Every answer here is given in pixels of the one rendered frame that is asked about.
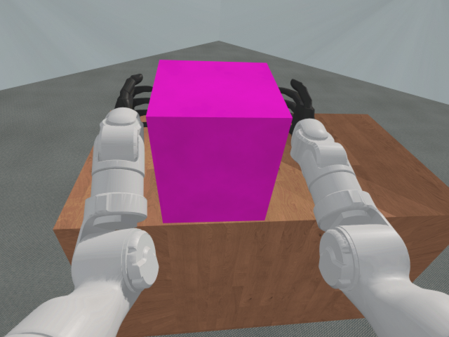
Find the pedestal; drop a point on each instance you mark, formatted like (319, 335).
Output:
(242, 274)

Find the robot right hand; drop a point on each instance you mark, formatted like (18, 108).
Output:
(302, 108)

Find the left robot upper arm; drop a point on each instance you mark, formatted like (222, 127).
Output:
(110, 270)

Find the carton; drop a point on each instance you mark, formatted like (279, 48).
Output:
(217, 132)

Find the left robot forearm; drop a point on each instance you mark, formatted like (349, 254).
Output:
(117, 199)

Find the right robot upper arm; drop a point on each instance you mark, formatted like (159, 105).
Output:
(370, 265)

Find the right robot forearm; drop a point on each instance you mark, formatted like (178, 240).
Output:
(337, 195)

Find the robot left hand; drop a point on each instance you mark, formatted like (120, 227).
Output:
(128, 92)

